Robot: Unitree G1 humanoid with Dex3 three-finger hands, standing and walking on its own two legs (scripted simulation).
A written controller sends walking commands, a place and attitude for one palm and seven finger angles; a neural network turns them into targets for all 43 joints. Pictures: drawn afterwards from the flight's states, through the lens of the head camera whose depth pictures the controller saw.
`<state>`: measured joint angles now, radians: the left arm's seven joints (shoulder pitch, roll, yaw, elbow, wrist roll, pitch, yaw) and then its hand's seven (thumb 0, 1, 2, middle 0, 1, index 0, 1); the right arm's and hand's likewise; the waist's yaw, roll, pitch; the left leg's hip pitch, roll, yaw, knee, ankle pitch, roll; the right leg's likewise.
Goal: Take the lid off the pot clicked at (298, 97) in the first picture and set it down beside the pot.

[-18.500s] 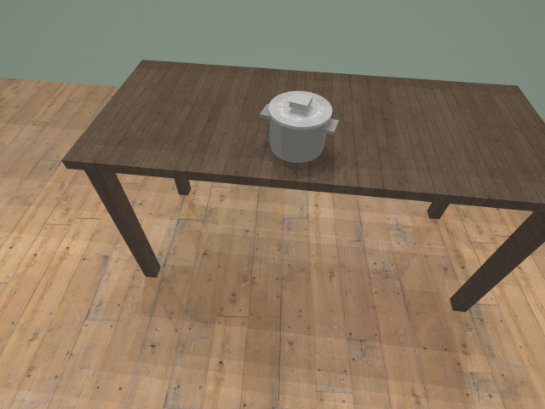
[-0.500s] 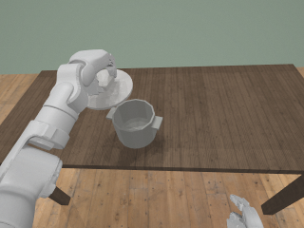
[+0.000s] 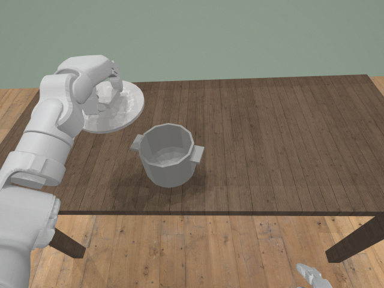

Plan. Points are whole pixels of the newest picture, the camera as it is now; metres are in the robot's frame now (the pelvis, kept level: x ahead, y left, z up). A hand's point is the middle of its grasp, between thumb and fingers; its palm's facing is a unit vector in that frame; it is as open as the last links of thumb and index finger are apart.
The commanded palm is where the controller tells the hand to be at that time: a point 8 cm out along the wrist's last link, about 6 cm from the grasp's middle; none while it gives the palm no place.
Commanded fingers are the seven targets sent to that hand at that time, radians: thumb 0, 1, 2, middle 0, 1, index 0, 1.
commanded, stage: move the lid sideways beside the pot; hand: left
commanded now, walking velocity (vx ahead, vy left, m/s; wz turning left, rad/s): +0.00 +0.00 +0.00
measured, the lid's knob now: (105, 97) +0.48 +0.19 +0.15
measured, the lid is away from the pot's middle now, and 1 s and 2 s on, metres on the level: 0.11 0.22 0.22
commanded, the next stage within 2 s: lower the lid onto the table in 1.04 s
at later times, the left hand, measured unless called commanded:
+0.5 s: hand (63, 102) +0.43 +0.26 +0.18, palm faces -0.29 -0.02 -0.96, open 8.3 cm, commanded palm +0.43 +0.26 +0.25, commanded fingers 0.00 0.51 1.13 -0.90 -1.04 -0.80 -1.00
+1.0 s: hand (43, 100) +0.44 +0.30 +0.18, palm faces -0.30 -0.02 -0.95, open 8.3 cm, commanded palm +0.44 +0.30 +0.25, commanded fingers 0.00 0.51 1.13 -0.90 -1.04 -0.80 -1.00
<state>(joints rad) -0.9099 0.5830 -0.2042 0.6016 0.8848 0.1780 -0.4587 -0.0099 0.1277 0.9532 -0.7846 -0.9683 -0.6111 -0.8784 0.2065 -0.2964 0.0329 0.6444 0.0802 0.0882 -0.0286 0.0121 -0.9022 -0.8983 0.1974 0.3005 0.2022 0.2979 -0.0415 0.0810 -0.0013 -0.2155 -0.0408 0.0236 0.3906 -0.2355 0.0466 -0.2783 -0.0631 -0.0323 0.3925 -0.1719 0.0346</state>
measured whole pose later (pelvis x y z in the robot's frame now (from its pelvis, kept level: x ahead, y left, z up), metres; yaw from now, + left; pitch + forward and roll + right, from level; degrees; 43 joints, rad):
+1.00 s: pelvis +0.00 +0.01 +0.00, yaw +1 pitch +6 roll -1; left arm -0.92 0.80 -0.04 0.76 0.90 -0.04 -0.50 -0.01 0.13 0.95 -0.79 -0.97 -0.60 -0.88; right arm 0.23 -0.31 0.02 0.66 0.09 0.16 -0.04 0.01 -0.90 -0.90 0.20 0.30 0.20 0.30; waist -0.06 0.06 0.01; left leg -0.27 -0.04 0.01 0.41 -0.24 0.06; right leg -0.29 -0.06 -0.05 0.35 -0.15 0.04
